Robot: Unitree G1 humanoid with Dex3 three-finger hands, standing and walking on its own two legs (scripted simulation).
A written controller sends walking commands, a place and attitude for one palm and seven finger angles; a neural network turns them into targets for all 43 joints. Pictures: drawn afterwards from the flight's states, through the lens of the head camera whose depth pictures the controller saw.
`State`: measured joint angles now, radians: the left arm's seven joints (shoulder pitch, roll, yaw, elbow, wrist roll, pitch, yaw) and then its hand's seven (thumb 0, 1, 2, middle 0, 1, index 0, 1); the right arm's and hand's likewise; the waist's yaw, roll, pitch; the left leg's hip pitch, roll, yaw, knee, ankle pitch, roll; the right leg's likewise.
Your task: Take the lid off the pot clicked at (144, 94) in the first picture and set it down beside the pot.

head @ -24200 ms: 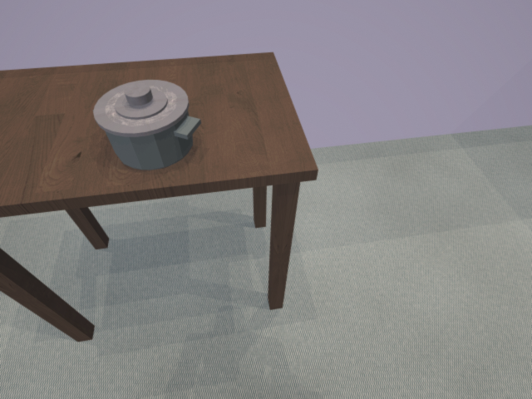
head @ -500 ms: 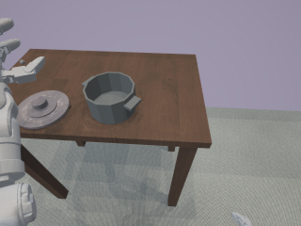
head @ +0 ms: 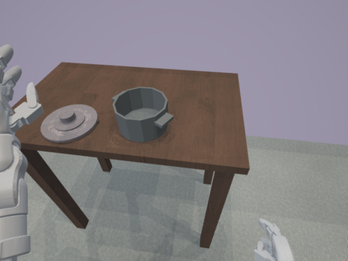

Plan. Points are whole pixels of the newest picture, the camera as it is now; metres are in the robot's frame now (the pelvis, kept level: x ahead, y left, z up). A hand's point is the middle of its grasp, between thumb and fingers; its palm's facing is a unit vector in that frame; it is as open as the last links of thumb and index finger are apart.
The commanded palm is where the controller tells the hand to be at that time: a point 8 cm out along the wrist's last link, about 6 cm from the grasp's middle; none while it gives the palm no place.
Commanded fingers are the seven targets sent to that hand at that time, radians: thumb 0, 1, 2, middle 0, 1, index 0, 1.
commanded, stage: draw the hand back to the body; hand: left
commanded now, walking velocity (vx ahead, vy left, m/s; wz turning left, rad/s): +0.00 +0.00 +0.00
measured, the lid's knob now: (67, 115) +0.48 +0.40 +0.05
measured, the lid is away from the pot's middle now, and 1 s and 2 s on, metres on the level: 0.24 0.24 0.24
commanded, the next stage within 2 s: step back with the hand held close in 0.86 s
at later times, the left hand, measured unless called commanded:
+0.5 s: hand (22, 146) +0.21 +0.27 +0.23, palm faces +0.50 -0.82 -0.27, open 7.4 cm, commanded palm +0.15 +0.30 +0.23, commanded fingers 0.00 0.90 0.90 -0.20 -0.30 -0.20 -0.30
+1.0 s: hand (14, 175) +0.17 +0.25 +0.23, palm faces +0.49 -0.79 -0.37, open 7.4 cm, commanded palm +0.12 +0.29 +0.23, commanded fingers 0.00 0.90 0.90 -0.20 -0.30 -0.20 -0.30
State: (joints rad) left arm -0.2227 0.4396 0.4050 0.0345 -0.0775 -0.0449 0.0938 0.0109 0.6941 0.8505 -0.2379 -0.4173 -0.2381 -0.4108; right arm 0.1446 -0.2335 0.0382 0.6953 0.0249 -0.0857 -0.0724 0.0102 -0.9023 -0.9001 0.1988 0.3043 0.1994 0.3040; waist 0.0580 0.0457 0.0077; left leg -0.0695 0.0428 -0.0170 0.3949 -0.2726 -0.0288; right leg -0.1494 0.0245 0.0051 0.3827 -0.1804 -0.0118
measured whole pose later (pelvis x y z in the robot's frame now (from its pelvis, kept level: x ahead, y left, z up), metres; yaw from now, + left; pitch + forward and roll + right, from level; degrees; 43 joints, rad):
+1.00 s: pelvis -0.01 +0.01 +0.00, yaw +1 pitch -6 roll -1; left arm 0.39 0.36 0.38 -0.60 -0.06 -0.11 0.08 0.02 0.89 0.90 -0.21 -0.30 -0.21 -0.30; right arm 0.17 -0.20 0.04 0.68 -0.03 -0.18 -0.05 0.01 -0.90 -0.90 0.20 0.30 0.20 0.30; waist 0.09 0.05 0.03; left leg -0.05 0.03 -0.03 0.42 -0.28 -0.02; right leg -0.11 0.01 -0.01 0.38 -0.18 0.00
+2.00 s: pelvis -0.13 +0.01 -0.04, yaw +2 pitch -1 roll +0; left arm 0.46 0.42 0.52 -0.71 -0.04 -0.25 0.18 0.01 0.89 0.90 -0.21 -0.30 -0.21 -0.30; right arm 0.24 -0.21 -0.02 0.60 0.01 -0.11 -0.07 0.01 -0.90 -0.90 0.20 0.30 0.20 0.30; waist -0.01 0.01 0.00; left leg -0.49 0.04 0.01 0.74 -0.24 -0.01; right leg -0.44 0.03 0.02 0.76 -0.30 0.00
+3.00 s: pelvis -0.35 -0.05 -0.01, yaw +0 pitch -3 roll +3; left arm 0.48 0.39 0.41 -0.62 -0.03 -0.17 0.14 0.01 0.89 0.90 -0.21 -0.30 -0.21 -0.30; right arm 0.28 -0.21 0.00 0.66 0.00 -0.06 -0.07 0.01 -0.90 -0.90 0.20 0.30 0.20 0.30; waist 0.00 -0.03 -0.07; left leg -0.40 0.03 0.08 0.84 -0.43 0.01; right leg -0.30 0.01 -0.06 0.52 -0.21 -0.09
